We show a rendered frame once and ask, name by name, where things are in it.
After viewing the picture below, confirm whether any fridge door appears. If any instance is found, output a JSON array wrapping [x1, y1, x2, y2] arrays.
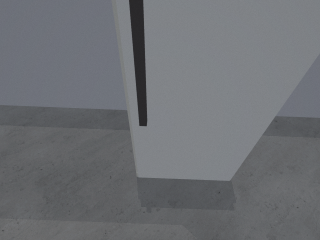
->
[[116, 0, 320, 181]]

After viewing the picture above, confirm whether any handle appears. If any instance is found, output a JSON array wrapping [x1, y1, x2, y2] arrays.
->
[[129, 0, 148, 126]]

